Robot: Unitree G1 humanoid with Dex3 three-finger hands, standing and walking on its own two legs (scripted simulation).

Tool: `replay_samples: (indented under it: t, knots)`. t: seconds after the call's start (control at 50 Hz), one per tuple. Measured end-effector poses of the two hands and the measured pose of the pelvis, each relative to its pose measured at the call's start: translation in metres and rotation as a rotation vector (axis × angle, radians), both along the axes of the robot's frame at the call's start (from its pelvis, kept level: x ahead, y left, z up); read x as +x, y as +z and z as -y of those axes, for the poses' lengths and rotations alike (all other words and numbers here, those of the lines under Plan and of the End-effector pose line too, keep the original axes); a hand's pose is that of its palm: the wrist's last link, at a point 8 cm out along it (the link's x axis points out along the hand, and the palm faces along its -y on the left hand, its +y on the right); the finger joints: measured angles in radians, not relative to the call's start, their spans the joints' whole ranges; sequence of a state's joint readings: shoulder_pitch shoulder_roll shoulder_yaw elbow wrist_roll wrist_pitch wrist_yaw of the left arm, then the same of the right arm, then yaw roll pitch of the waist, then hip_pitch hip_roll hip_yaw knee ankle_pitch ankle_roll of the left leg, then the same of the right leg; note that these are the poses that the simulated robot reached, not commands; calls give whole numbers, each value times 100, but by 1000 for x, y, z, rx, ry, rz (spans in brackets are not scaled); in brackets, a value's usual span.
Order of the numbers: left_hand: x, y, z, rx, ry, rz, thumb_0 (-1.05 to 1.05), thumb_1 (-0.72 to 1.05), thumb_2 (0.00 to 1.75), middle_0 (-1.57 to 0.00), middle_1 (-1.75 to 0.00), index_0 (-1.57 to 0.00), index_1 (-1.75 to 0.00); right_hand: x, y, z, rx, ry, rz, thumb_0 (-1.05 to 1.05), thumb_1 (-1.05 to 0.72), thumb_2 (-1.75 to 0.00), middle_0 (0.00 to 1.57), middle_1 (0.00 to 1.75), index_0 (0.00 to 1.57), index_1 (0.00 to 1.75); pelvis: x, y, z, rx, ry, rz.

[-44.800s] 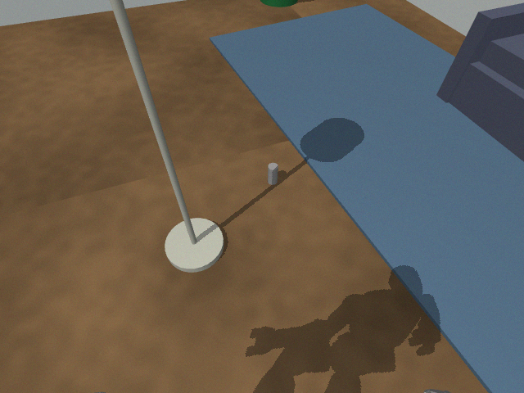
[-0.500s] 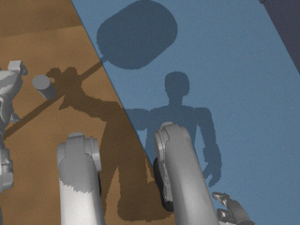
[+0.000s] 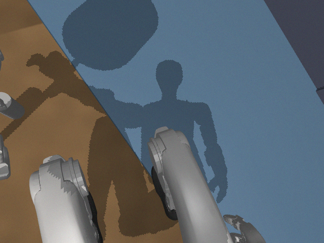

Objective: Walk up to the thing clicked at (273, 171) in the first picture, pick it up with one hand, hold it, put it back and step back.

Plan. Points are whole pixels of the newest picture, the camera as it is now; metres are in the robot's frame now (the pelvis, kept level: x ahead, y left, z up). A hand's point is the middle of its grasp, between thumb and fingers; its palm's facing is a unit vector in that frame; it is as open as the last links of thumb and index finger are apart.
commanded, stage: approach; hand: left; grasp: from above
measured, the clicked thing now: (8, 106) +0.48 +0.31 -0.30
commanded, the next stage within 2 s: rest palm in 0.18 s
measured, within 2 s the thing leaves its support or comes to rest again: neither
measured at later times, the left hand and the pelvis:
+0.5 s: hand out of the picture +0.45 +0.33 -0.21, palm faces -0.41 -0.12 -0.90, open 12.4 cm; pelvis +0.00 +0.01 -0.03, yaw -1 degrees
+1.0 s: hand out of the picture +0.46 +0.32 -0.24, palm faces -0.43 -0.14 -0.89, open 12.1 cm; pelvis +0.00 +0.00 -0.04, yaw -3 degrees
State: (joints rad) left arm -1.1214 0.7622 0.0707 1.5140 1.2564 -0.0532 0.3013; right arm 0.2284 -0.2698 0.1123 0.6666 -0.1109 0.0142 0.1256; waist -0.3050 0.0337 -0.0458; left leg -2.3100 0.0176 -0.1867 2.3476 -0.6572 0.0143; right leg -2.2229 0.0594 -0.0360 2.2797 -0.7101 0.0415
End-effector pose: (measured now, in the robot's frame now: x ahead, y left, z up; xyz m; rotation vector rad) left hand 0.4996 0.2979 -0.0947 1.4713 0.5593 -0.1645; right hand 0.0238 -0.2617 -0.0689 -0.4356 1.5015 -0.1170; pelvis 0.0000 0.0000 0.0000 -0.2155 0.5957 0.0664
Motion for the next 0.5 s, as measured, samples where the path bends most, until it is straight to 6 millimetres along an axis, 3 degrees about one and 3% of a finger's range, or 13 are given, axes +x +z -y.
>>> replay_samples:
  t: [0.14,0.2,0.34,0.5]
  knots:
    - [-46,-37,-24,-55,9,-110,1,-24,72,-25,-98,-30,-92,-4,-6,-1,21,32,-55,0,-91,-89,21,30,20,30,-2,-4,1,1,3,19]
    - [-59,-48,-35,-89,-11,-61,1,-21,69,-27,-96,-31,-90,4,-10,0,10,74,-63,0,-91,-89,21,30,20,30,-2,-11,1,-3,5,34]
    - [-59,-54,-50,-50,-69,41,0,-18,71,-29,-97,-31,-91,41,-20,3,-32,158,0,0,-91,-89,21,30,20,30,-1,-25,-3,-20,8,48]
    - [-47,-56,-38,-46,-78,35,0,-23,76,-24,-99,-27,-94,74,-21,-3,-29,216,103,0,-91,-89,21,30,20,30,2,-30,-5,-27,7,51]
